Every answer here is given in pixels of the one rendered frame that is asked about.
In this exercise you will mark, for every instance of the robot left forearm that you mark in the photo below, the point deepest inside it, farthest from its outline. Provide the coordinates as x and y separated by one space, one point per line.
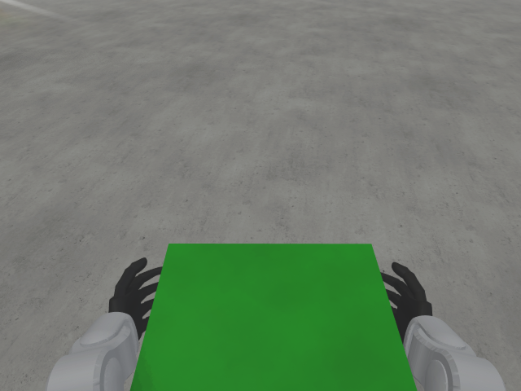
101 360

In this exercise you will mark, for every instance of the carton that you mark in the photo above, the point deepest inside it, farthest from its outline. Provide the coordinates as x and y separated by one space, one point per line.
271 317

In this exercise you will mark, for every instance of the right robot hand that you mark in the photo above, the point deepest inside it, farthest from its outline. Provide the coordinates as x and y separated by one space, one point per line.
412 302

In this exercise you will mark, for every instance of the robot right forearm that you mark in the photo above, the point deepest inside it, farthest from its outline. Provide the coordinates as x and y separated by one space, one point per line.
441 361

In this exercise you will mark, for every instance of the left robot hand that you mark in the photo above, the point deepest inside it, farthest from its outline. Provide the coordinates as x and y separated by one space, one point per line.
127 296

